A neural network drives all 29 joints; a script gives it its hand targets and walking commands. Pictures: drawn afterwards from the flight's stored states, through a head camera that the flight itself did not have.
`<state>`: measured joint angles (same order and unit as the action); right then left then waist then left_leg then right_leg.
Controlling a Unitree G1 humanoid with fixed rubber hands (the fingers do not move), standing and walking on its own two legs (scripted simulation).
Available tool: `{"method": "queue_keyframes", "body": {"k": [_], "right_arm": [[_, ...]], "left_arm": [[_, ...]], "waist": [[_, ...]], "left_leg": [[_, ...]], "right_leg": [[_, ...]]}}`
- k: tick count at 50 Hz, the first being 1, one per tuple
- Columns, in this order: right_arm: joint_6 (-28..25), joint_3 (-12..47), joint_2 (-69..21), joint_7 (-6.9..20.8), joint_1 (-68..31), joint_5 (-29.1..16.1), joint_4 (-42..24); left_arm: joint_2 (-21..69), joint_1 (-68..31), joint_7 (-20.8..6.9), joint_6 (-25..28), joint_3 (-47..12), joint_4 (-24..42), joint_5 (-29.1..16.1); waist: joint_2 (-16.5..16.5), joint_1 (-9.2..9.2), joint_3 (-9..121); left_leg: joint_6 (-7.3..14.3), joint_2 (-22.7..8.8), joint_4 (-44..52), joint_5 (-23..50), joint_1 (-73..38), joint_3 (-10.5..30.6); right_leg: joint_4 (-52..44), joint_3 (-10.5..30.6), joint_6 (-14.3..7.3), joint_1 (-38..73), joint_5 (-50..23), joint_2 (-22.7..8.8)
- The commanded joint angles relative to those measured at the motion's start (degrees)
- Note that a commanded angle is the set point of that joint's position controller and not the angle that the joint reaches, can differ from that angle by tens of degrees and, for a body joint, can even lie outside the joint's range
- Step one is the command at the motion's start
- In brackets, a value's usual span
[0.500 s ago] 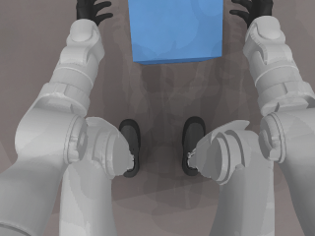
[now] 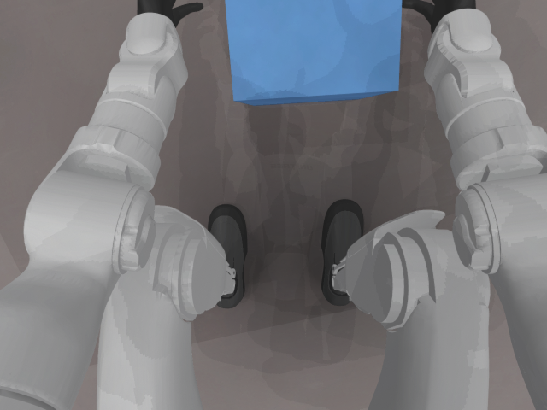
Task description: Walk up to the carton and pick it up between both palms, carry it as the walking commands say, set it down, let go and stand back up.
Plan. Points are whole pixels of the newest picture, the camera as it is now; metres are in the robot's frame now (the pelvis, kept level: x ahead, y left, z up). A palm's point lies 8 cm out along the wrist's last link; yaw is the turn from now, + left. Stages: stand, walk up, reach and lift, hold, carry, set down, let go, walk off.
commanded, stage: reach and lift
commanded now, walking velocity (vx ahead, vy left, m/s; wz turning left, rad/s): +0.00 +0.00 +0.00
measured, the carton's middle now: (307, 32) +0.52 -0.05 -0.26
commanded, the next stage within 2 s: none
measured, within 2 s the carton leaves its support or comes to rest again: leaves its support in 1.06 s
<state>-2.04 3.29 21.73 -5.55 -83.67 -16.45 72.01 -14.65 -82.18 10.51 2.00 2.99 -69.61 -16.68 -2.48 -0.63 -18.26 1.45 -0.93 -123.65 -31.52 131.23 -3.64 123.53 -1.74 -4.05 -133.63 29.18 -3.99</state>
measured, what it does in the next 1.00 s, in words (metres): stands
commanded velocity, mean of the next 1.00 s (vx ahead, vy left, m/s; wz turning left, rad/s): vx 0.00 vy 0.00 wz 0.00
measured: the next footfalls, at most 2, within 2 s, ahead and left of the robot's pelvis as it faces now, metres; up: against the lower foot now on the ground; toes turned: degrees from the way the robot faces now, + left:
none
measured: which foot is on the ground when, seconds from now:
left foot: down 0.00-1.00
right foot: down 0.00-1.00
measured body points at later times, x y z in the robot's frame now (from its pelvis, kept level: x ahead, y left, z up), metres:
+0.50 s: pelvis +0.00 +0.00 +0.00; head +0.37 -0.04 +0.24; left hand +0.55 +0.09 -0.19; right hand +0.54 -0.18 -0.20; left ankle +0.12 +0.11 -0.34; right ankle +0.12 -0.11 -0.34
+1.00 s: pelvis +0.01 +0.01 -0.02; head +0.36 -0.04 +0.24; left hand +0.56 +0.10 -0.19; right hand +0.55 -0.18 -0.20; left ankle +0.12 +0.12 -0.34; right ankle +0.12 -0.11 -0.34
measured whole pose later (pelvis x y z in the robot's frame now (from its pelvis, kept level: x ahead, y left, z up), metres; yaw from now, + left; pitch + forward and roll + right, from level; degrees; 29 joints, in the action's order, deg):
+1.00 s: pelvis +0.01 +0.01 -0.02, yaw -1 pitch +36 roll +2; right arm 6.7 -3.9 18.6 -3.0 -85.6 -4.5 70.4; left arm -9.3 -82.8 7.8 -7.3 14.5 -65.2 -4.0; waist -3.1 -0.2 -19.1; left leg -1.0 4.3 -129.4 -34.7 130.4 -2.0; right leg 128.7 0.0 -2.3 -133.5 30.7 -1.6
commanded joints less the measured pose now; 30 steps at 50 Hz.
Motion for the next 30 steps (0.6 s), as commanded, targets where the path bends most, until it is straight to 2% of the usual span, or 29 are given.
{"method": "queue_keyframes", "body": {"k": [1, 10, 13, 17, 21, 25, 28, 30], "right_arm": [[-1.18, -0.85, 2.45, -0.16, -12.65, 0.55, -4.2], [-1.99, -0.78, 0.56, -0.72, -13.89, 1.38, -3.08], [-2.24, -0.25, -0.82, -0.79, -14.64, 1.44, -3.23], [-2.31, 1.07, -3.35, -0.61, -15.96, 1.19, -3.73], [-2.21, 3.03, -7.99, 0.09, -18.0, 1.43, -4.12], [-1.38, 4.76, -18.94, 2.44, -22.03, 2.87, -4.18], [0.04, 6.82, -35.55, 6.55, -27.14, 4.97, -4.73], [1.46, 6.03, -43.19, 9.19, -30.05, 7.0, -5.67]], "left_arm": [[-1.25, -7.89, 0.16, 0.97, 0.65, 4.7, 0.76], [1.84, -9.39, 0.68, 1.28, 0.59, 4.53, 2.37], [3.27, -9.87, 0.85, 1.46, 0.57, 4.52, 3.01], [4.91, -10.28, 1.06, 1.71, 1.19, 4.42, 4.23], [10.12, -12.56, -0.08, 1.85, -0.2, 4.91, 3.93], [20.67, -16.75, -2.84, 1.4, -1.33, 5.26, 4.8], [36.65, -22.75, -7.41, 0.02, -2.61, 5.85, 6.81], [44.51, -26.1, -10.34, -1.55, -1.82, 6.06, 8.82]], "waist": [[5.12, -0.55, 62.23], [4.5, -0.82, 62.14], [4.47, -0.47, 62.07], [4.97, 0.91, 61.73], [5.3, 0.7, 60.54], [5.76, 1.02, 58.57], [5.27, 1.79, 56.28], [4.9, 1.52, 54.04]], "left_leg": [[-2.19, 5.4, 8.57, 14.23, -26.8, 3.55], [-2.46, 6.43, 8.78, 14.99, -28.72, 3.56], [-2.4, 6.79, 8.88, 15.51, -29.29, 3.56], [-2.17, 7.16, 9.04, 15.81, -29.65, 3.44], [-2.01, 7.46, 9.0, 14.99, -28.82, 3.22], [-1.75, 7.97, 8.59, 13.62, -27.46, 2.99], [-1.47, 8.76, 7.67, 12.01, -25.05, 2.66], [-1.24, 9.33, 6.97, 9.57, -23.77, 2.14]], "right_leg": [[-8.75, 5.57, 3.37, 38.15, -16.38, 4.56], [-8.92, 5.37, 3.48, 39.09, -16.78, 5.34], [-8.92, 5.27, 3.6, 39.24, -17.11, 5.7], [-8.95, 5.23, 3.89, 39.44, -17.16, 6.18], [-9.13, 5.2, 3.92, 39.93, -16.82, 6.65], [-8.81, 5.04, 3.9, 39.31, -15.57, 7.33], [-7.8, 5.23, 3.51, 38.28, -14.41, 8.18], [-7.48, 4.77, 3.04, 34.75, -10.72, 8.79]]}}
